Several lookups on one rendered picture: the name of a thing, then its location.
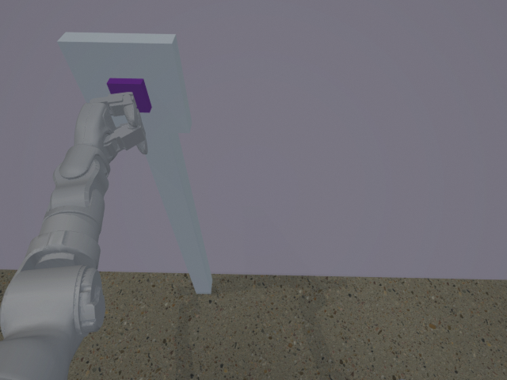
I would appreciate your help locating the button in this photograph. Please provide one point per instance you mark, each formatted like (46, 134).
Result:
(135, 85)

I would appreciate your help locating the robot left forearm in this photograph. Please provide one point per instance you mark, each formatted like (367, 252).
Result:
(72, 223)

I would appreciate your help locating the panel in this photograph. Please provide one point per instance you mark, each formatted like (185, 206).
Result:
(94, 58)

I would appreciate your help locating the left robot hand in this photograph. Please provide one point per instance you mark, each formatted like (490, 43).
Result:
(95, 127)

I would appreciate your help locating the left robot upper arm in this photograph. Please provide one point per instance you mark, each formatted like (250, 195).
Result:
(47, 314)

